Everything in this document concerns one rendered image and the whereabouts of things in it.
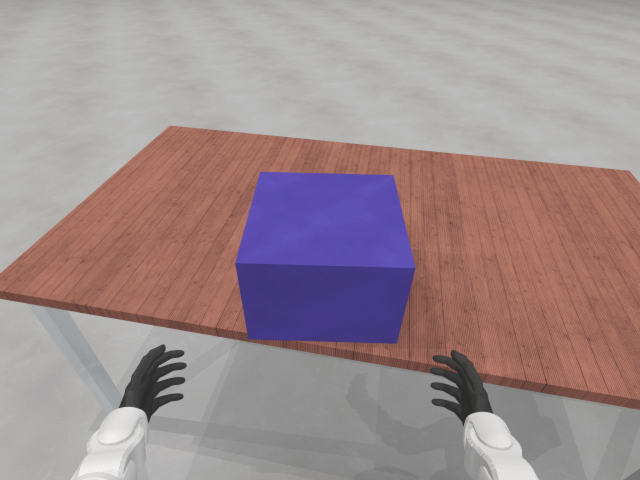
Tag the robot right hand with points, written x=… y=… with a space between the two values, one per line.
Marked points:
x=470 y=394

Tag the carton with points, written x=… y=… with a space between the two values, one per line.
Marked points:
x=325 y=257

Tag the right robot forearm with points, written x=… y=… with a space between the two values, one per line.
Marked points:
x=491 y=452

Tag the robot left hand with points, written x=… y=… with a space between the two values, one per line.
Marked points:
x=143 y=387

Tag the left robot forearm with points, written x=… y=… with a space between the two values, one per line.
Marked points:
x=117 y=450

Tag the table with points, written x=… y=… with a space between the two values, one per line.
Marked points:
x=529 y=269

